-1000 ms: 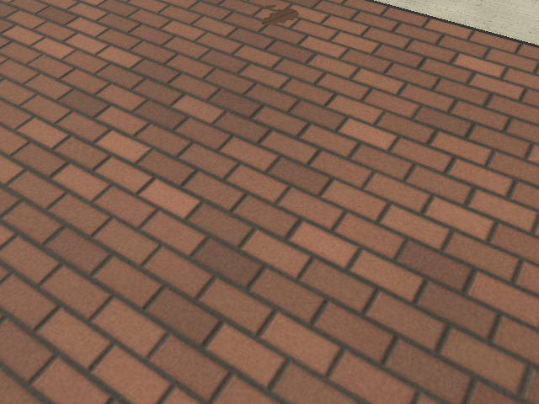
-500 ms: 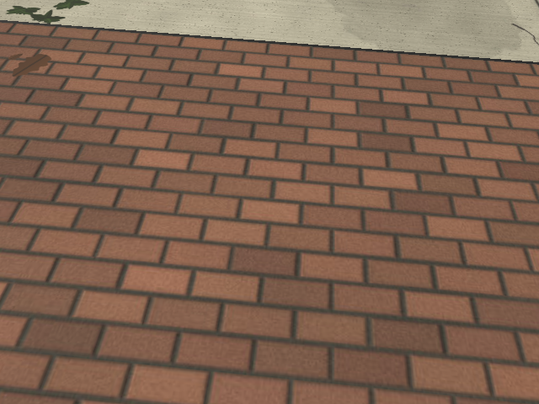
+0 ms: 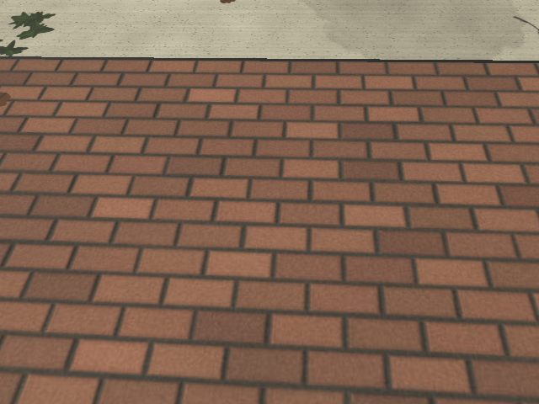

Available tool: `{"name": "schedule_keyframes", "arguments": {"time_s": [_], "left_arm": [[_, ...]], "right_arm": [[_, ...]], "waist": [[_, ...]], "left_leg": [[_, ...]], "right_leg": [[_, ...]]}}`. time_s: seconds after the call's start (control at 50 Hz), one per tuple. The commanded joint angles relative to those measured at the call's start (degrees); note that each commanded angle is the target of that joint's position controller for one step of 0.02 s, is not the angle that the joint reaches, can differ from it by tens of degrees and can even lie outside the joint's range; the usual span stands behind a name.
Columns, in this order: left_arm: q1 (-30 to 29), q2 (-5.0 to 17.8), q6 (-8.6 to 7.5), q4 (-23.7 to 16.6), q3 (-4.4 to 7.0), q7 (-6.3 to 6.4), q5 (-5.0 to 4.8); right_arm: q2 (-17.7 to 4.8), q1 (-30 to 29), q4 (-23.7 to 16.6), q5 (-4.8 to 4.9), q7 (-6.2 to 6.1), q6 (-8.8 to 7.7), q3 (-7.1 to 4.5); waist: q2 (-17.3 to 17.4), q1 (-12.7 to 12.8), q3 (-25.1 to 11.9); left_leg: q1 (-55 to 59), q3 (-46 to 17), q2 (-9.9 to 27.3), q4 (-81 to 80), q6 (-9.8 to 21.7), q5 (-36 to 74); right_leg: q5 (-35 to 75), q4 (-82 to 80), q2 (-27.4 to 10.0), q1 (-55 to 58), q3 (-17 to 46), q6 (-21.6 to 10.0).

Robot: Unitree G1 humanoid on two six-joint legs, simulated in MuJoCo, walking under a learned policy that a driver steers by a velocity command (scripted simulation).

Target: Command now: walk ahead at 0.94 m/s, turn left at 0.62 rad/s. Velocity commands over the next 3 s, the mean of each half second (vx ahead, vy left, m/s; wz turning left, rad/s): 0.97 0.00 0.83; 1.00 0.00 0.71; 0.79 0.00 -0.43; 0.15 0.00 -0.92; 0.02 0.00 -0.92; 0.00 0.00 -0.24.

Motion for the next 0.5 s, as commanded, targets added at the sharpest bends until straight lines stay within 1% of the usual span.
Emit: {"name": "schedule_keyframes", "arguments": {"time_s": [0.02,0.06,0.08,0.12,0.14,0.16,0.18,0.2,0.22,0.24,0.26,0.28,0.3,0.32,0.34,0.36,0.38,0.4,0.42,0.44,0.46,0.48,0.5], "left_arm": [[0.28,4.28,-2.2,-0.96,1.12,-0.02,-0.48],[1.86,3.36,-2.55,0.67,0.87,0.12,-0.23],[3.01,3.47,-2.6,1.59,0.82,0.45,-0.12],[4.08,4.27,-2.34,3.13,0.79,1.23,-0.13],[3.42,5.03,-2.15,3.42,0.76,1.62,-0.13],[2.71,6.39,-2.06,3.47,0.84,2.06,-0.14],[3.32,8.34,-1.89,3.72,1.18,2.72,-0.13],[2.8,10.41,-1.45,3.72,1.68,3.52,0.0],[0.86,12.32,-0.71,3.2,2.3,4.13,0.31],[-2.41,13.97,0.2,2.15,2.94,4.34,0.74],[-6.47,14.83,0.98,0.57,3.36,3.92,0.99],[-8.22,11.53,1.17,0.6,2.89,2.23,0.37],[-8.47,1.92,-0.13,-3.14,0.09,1.23,1.68],[-7.69,2.18,-1.83,-9.54,-0.65,0.9,0.43],[-9.71,5.91,-3.39,-9.61,-0.61,0.68,1.04],[-9.98,7.77,-3.73,-8.7,-0.26,0.49,0.78],[-10.7,7.6,-3.06,-8.45,-0.47,0.65,1.71],[-9.93,7.14,-1.67,-8.1,-0.79,0.65,2.59],[-10.14,6.54,-0.24,-8.08,-1.13,0.5,2.87],[-12.13,6.07,0.61,-9.05,-1.46,0.25,2.87],[-15.78,5.79,0.92,-10.56,-1.76,-0.07,2.65],[-19.56,5.3,0.93,-12.08,-2.11,-0.43,2.02],[-22.63,4.21,0.87,-13.2,-2.59,-0.73,1.32]], "right_arm": [[-0.68,-4.24,-3.83,0.24,1.01,0.78,0.04],[-0.56,-8.85,-5.25,0.49,1.21,0.76,0.45],[-0.82,-11.04,-6.15,0.31,1.38,0.73,0.62],[-0.88,-14.92,-7.87,-0.01,1.79,0.59,1.21],[-0.69,-15.87,-8.46,0.07,1.93,0.57,1.6],[-0.92,-16.05,-8.8,0.27,1.89,0.65,1.82],[-1.74,-15.68,-8.96,0.48,1.75,0.83,1.78],[-2.96,-12.62,-8.35,0.58,1.46,1.15,1.53],[-4.96,-6.04,-6.71,0.64,1.01,1.51,0.83],[-7.58,4.32,-3.88,0.61,0.38,1.81,-0.41],[-11.1,16.73,0.05,0.38,-0.56,1.7,-2.32],[-12.13,17.3,1.44,1.14,-1.85,1.22,-3.65],[-14.41,10.43,1.01,1.26,-2.26,1.53,-3.94],[-16.97,7.05,-1.61,0.26,-2.28,1.5,-4.09],[-13.87,6.74,-2.51,-0.29,-2.74,1.28,-3.92],[-10.42,4.87,-2.04,-0.59,-2.99,0.87,-3.11],[-9.59,3.06,-1.94,-0.5,-3.15,0.03,-2.68],[-9.46,1.77,-2.63,-0.19,-3.53,-1.12,-2.38],[-8.63,1.14,-2.64,0.13,-3.64,-2.08,-1.89],[-9.02,0.94,-2.9,0.37,-3.49,-2.97,-1.83],[-9.72,1.27,-3.01,0.49,-3.41,-3.61,-2.03],[-9.83,2.19,-2.88,0.47,-3.4,-3.92,-2.15],[-9.69,3.0,-2.62,0.61,-3.19,-3.98,-2.31]], "waist": [[-7.73,-0.46,7.79],[-7.64,-0.29,9.34],[-7.33,-0.26,9.84],[-5.71,-0.59,10.97],[-5.21,-1.28,11.06],[-5.47,-2.16,9.95],[-6.74,-2.9,7.8],[-8.56,-5.17,5.16],[-10.19,-8.97,1.5],[-10.89,-14.17,-3.1],[-8.75,-19.49,-6.98],[0.32,-18.25,-4.27],[11.36,-8.9,1.55],[9.82,-5.38,-7.03],[0.28,-5.53,-3.86],[-6.15,-2.29,2.82],[-8.5,0.26,5.47],[-9.53,2.05,6.68],[-9.88,3.16,7.8],[-9.49,3.17,8.55],[-8.87,2.15,9.29],[-7.53,0.76,9.85],[-6.08,-0.8,9.62]], "left_leg": [[-11.45,-0.68,1.89,0.31,0.01,7.06],[-12.35,2.32,0.57,-4.28,0.84,10.79],[-13.08,4.1,0.14,-6.53,1.41,11.32],[-12.3,7.66,-0.71,-13.84,2.93,11.5],[-8.73,9.99,-1.94,-18.76,3.98,11.48],[-3.23,12.63,-4.14,-22.9,5.18,11.32],[1.39,14.67,-6.33,-24.8,6.11,10.72],[5.91,15.39,-7.92,-25.64,6.91,9.05],[12.58,15.14,-9.48,-25.54,7.88,5.65],[22.87,13.39,-10.53,-25.02,9.41,1.34],[36.36,8.28,-10.39,-29.44,11.95,-3.64],[43.04,2.63,-8.39,-37.16,14.41,-3.49],[46.09,-13.83,-2.43,-33.27,17.49,5.95],[52.88,-38.3,5.7,-47.13,26.28,-6.27],[48.74,-45.53,8.99,-58.53,23.98,-20.69],[39.54,-42.55,8.05,-61.4,20.97,-22.1],[32.13,-38.21,5.7,-61.24,19.18,-17.17],[25.98,-33.47,3.01,-61.37,18.12,-13.38],[19.71,-29.44,0.64,-62.15,17.28,-11.25],[14.84,-26.01,-1.62,-63.19,16.74,-8.52],[12.11,-23.02,-3.59,-64.2,16.27,-4.14],[10.86,-20.91,-5.05,-64.16,15.43,1.07],[11.2,-18.91,-6.7,-63.19,13.86,6.03]], "right_leg": [[12.41,-16.77,-12.77,0.96,5.52,2.76],[22.18,-17.21,-11.19,2.01,0.15,2.74],[28.07,-17.27,-11.25,3.7,-1.7,2.49],[37.8,-17.32,-10.87,6.95,-5.27,3.13],[45.07,-16.83,-10.35,7.17,-7.33,3.9],[58.16,-14.88,-10.22,7.45,-8.75,4.44],[72.18,-11.48,-11.18,9.69,-8.96,4.5],[82.84,-6.45,-12.51,12.05,-8.85,4.58],[90.47,1.63,-13.8,12.95,-8.17,4.39],[93.15,14.04,-14.99,10.65,-6.85,3.51],[84.16,32.19,-14.62,2.94,-4.57,2.06],[34.51,55.91,-5.08,-8.61,-4.73,0.99],[-9.46,74.75,3.68,-31.72,1.02,1.61],[-8.98,77.71,3.78,-43.92,13.35,2.63],[-5.86,71.72,0.39,-46.15,15.98,1.91],[-2.19,65.24,-2.24,-43.98,15.65,2.05],[-1.83,61.08,-3.81,-40.52,15.61,2.85],[-1.39,57.26,-5.38,-36.95,15.59,4.08],[-1.23,53.07,-6.82,-33.74,14.85,5.29],[-0.2,47.39,-7.54,-31.0,13.35,6.25],[3.16,41.31,-7.72,-29.18,11.7,6.91],[7.66,34.81,-7.49,-27.45,10.53,7.23],[13.31,28.18,-6.81,-25.28,9.87,6.99]]}}
Next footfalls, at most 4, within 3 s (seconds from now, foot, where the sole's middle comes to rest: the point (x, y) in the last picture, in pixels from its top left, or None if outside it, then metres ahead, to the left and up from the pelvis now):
0.28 left None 0.39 0.04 -0.78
0.68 right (268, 285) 0.85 0.07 -0.78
1.12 left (118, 258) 0.96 0.53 -0.78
1.52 right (101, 173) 1.33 0.66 -0.78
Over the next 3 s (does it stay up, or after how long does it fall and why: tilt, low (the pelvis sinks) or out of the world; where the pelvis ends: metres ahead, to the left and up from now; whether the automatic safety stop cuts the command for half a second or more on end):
stays up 1.28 0.71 -0.01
